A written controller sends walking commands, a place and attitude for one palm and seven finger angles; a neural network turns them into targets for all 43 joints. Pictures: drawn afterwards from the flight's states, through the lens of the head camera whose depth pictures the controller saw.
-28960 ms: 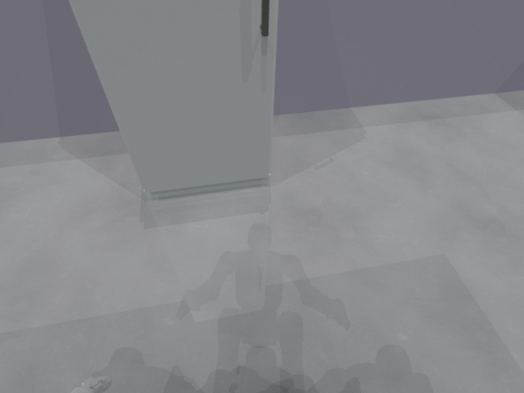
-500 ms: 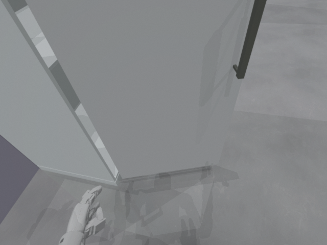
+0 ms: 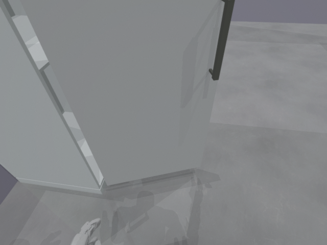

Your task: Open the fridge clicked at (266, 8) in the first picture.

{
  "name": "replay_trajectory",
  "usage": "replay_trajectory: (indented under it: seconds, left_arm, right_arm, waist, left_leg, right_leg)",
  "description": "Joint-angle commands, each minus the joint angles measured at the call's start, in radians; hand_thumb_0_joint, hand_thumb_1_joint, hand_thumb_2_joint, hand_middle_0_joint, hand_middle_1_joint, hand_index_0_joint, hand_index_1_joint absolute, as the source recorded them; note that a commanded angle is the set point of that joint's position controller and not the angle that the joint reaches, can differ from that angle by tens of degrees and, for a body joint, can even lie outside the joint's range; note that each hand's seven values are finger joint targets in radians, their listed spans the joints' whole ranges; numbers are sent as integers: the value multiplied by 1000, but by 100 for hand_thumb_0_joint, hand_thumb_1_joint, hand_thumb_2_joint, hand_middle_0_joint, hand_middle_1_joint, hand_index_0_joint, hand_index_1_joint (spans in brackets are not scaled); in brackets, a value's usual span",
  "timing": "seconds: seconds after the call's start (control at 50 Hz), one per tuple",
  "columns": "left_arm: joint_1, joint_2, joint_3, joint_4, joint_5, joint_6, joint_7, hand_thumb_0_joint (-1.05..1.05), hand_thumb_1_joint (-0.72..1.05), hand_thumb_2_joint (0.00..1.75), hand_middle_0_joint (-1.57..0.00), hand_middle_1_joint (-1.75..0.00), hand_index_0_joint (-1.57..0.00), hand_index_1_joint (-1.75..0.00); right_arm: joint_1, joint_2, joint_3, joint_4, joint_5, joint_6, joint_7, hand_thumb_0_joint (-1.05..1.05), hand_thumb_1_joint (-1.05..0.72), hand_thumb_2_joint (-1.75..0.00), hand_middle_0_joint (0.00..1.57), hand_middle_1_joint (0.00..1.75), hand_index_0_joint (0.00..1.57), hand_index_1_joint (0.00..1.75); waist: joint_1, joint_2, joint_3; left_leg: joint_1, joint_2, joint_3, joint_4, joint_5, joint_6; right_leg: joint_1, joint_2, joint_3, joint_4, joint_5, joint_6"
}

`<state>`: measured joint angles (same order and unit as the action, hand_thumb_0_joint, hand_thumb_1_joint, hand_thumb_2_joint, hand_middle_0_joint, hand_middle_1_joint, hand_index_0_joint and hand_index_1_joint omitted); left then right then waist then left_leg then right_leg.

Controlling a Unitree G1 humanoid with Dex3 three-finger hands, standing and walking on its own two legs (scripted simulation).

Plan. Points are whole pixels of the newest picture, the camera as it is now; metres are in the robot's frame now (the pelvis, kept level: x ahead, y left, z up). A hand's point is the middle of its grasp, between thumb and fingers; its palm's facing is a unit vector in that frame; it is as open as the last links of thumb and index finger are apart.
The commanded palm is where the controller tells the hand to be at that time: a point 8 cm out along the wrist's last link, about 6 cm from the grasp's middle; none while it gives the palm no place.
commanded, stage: stop stepping back and stand still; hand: right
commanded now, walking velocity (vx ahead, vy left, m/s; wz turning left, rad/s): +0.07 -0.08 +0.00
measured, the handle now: (218, 42) +0.72 -0.16 +0.19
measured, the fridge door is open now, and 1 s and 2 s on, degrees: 69 69 69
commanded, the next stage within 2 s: let the arm hang, fingers relaxed in 0.70 s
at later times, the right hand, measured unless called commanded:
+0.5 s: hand out of the picture +0.25 -0.30 +0.16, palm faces +0.42 +0.79 -0.44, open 7.4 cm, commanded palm +0.19 -0.33 +0.18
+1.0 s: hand (275, 242) +0.18 -0.27 -0.10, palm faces +0.02 +0.93 -0.36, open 7.4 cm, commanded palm none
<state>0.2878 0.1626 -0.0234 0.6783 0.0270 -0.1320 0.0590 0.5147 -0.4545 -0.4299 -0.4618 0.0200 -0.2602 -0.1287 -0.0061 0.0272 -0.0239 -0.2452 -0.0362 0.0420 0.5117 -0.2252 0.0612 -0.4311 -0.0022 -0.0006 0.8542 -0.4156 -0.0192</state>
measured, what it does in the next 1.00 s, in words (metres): stands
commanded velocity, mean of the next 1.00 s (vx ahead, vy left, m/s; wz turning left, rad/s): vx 0.00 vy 0.00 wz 0.00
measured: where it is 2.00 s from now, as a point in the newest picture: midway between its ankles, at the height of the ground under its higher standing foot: outside the picture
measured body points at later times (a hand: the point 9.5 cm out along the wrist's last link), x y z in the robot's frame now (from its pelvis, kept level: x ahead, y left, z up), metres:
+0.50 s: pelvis +0.05 -0.03 +0.00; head +0.06 -0.04 +0.45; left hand +0.22 +0.20 -0.08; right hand +0.22 -0.34 +0.18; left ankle +0.02 +0.09 -0.73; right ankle +0.06 -0.13 -0.73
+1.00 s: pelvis +0.02 -0.04 +0.00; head +0.02 -0.02 +0.45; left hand +0.18 +0.22 -0.12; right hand +0.18 -0.31 -0.07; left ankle +0.02 +0.09 -0.73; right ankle +0.06 -0.13 -0.73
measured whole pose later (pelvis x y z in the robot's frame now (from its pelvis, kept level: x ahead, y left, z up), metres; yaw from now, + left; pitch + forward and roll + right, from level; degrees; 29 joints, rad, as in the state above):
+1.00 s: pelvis +0.02 -0.04 +0.00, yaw -2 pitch +1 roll +0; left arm 0.13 0.30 0.00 0.81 0.02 -0.01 0.00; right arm 0.24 -0.30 -0.04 0.58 -0.03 0.04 0.00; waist 0.02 -0.04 -0.03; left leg -0.29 0.02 0.02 0.60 -0.32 -0.01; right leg -0.35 0.03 -0.05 0.58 -0.25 -0.05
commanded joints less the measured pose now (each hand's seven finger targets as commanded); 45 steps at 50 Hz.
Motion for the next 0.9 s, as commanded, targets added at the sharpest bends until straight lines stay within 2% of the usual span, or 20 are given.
replay_trajectory:
  seconds: [0.0, 0.04, 0.06, 0.08, 0.1, 0.12, 0.14, 0.16, 0.2, 0.24, 0.28, 0.3, 0.34, 0.42, 0.46, 0.6, 0.76, 0.78, 0.8, 0.88]
  left_arm:
    - [-127, 151, 64, -164, -22, -47, 21, 0, 90, 90, -20, -30, -20, -30]
    - [-149, 141, 51, -160, -15, -56, 36, 0, 90, 90, -20, -30, -20, -30]
    - [-139, 151, 55, -160, -12, -64, 39, 0, 90, 90, -20, -30, -20, -30]
    - [-139, 165, 63, -167, -13, -73, 40, 0, 90, 90, -20, -30, -20, -30]
    - [-143, 188, 71, -182, -15, -80, 38, 0, 90, 90, -20, -30, -20, -30]
    - [-142, 185, 69, -189, -22, -83, 39, 0, 90, 90, -20, -30, -20, -30]
    - [-143, 163, 63, -178, -14, -89, 35, 0, 90, 90, -20, -30, -20, -30]
    - [-148, 153, 59, -184, -9, -94, 31, 0, 90, 90, -20, -30, -20, -30]
    - [-137, 152, 54, -180, -11, -99, 23, 0, 90, 90, -20, -30, -20, -30]
    - [-139, 158, 57, -189, -20, -93, 14, 0, 90, 90, -20, -30, -20, -30]
    - [-134, 158, 62, -189, -20, -90, 12, 0, 90, 90, -20, -30, -20, -30]
    - [-124, 160, 69, -190, -25, -84, 9, 0, 90, 90, -20, -30, -20, -30]
    - [-127, 157, 68, -189, -30, -69, 8, 0, 90, 90, -20, -30, -20, -30]
    - [-160, 161, 59, -198, -28, -52, 23, 0, 90, 90, -20, -30, -20, -30]
    - [-155, 158, 54, -204, -29, -44, 25, 0, 90, 90, -20, -30, -20, -30]
    - [-160, 151, 52, -217, -27, -27, 24, 0, 90, 90, -20, -30, -20, -30]
    - [-158, 161, 56, -223, -29, -22, 33, 0, 90, 90, -20, -30, -20, -30]
    - [-250, 343, 101, -31, -57, -62, -61, 0, 90, 90, -20, -30, -20, -30]
    - [-179, 320, 113, -29, -47, 8, -65, 0, 90, 90, -20, -30, -20, -30]
    - [-176, 306, 80, -11, -11, 73, -58, 0, 90, 90, -20, -30, -20, -30]
  right_arm:
    - [-139, -90, -56, -67, 16, -17, -20, 0, -90, -90, 20, 30, 20, 30]
    - [-180, -105, -50, -104, 7, -25, -27, 0, -90, -90, 20, 30, 20, 30]
    - [-187, -103, -44, -136, 7, -31, -26, 0, -90, -90, 20, 30, 20, 30]
    - [-197, -114, -48, -186, 8, -41, -26, 0, -90, -90, 20, 30, 20, 30]
    - [-207, -122, -57, -247, 8, -51, -29, 0, -90, -90, 20, 30, 20, 30]
    - [-208, -157, -87, -272, 6, -60, -36, 0, -90, -90, 20, 30, 20, 30]
    - [-176, -158, -101, -260, 5, -60, -33, 0, -90, -90, 20, 30, 20, 30]
    - [-179, -152, -101, -266, -6, -56, -32, 0, -90, -90, 20, 30, 20, 30]
    - [-108, -145, -115, -247, -7, -59, -33, 0, -90, -90, 20, 30, 20, 30]
    - [-56, -133, -116, -216, -5, -55, -29, 0, -90, -90, 20, 30, 20, 30]
    - [-36, -125, -123, -168, 9, -58, -26, 0, -90, -90, 20, 30, 20, 30]
    - [-26, -110, -110, -146, 16, -51, -25, 0, -90, -90, 20, 30, 20, 30]
    - [-38, -107, -94, -132, 23, -42, -25, 0, -90, -90, 20, 30, 20, 30]
    - [-63, -130, -100, -145, 20, -33, -27, 0, -90, -90, 20, 30, 20, 30]
    - [-55, -128, -95, -162, 19, -31, -27, 0, -90, -90, 20, 30, 20, 30]
    - [8, -142, -117, -226, 25, -32, -31, 0, -90, -90, 20, 30, 20, 30]
    - [9, -126, -110, -176, 31, -27, -33, 0, -90, -90, 20, 30, 20, 30]
    - [-68, 35, 328, 558, -33, 140, 99, 0, -90, -90, 20, 30, 20, 30]
    - [-89, 40, 305, 587, -36, 230, 121, 0, -90, -90, 20, 30, 20, 30]
    - [-200, 37, 340, 784, -50, 254, 130, 0, -90, -90, 20, 30, 20, 30]
  waist:
    - [20, 120, 58]
    - [17, 87, 46]
    - [16, 26, 23]
    - [14, -78, 9]
    - [6, -207, -7]
    - [-2, -257, -30]
    - [6, -288, -20]
    - [4, -312, 40]
    - [-8, -249, 33]
    - [-3, -133, -22]
    - [8, -92, -61]
    - [9, -22, -72]
    - [17, 18, -85]
    - [5, -76, -120]
    - [0, -75, -131]
    - [1, -135, -152]
    - [1, -120, -113]
    - [41, -99, -13]
    - [29, -118, -87]
    - [3, 57, -39]
  left_leg:
    - [-122, 295, -353, -296, -390, 119]
    - [-164, 241, -224, -221, -344, 73]
    - [-161, 196, -182, -156, -307, 45]
    - [-170, 149, -156, -59, -256, 9]
    - [-197, 67, -98, 77, -182, -34]
    - [-178, 31, -45, 170, -170, -71]
    - [-108, 28, -54, 244, -243, -72]
    - [-85, 40, -61, 257, -228, -67]
    - [13, 49, -44, 75, -134, -65]
    - [124, 48, -53, -85, 8, -59]
    - [118, 100, -162, -104, 128, -28]
    - [92, 127, -216, -125, 138, -16]
    - [80, 168, -244, -131, 240, -1]
    - [84, 101, -128, -60, 351, -46]
    - [99, 79, -99, -42, 349, -55]
    - [126, 81, -103, -46, 368, -50]
    - [118, 68, -99, -77, 258, -56]
    - [-28, 161, -30, 39, 328, -41]
    - [-57, 155, -86, 6, 204, -31]
    - [-13, 98, -50, 50, -52, -30]
  right_leg:
    - [2, -41, -14, -31, 25, -5]
    - [181, -22, -68, -274, 77, -16]
    - [258, -8, -73, -362, 98, -17]
    - [303, -58, 13, -444, 80, -38]
    - [324, -168, 195, -518, 104, -79]
    - [300, -255, 323, -576, 89, -117]
    - [184, -282, 374, -665, -61, -134]
    - [104, -284, 366, -694, -111, -147]
    - [90, -236, 240, -600, 30, -121]
    - [82, -142, 103, -476, 138, -59]
    - [97, -76, 36, -408, 160, -22]
    - [126, -56, 18, -356, 186, -11]
    - [168, -53, 3, -329, 261, -2]
    - [266, -94, 33, -403, 495, -15]
    - [274, -109, 46, -413, 568, -18]
    - [251, -99, 28, -409, 553, -9]
    - [197, -102, 43, -455, 419, -9]
    - [155, -112, 41, -297, 564, -7]
    - [204, -128, 37, -321, 534, 4]
    - [53, -159, 146, -408, 346, -66]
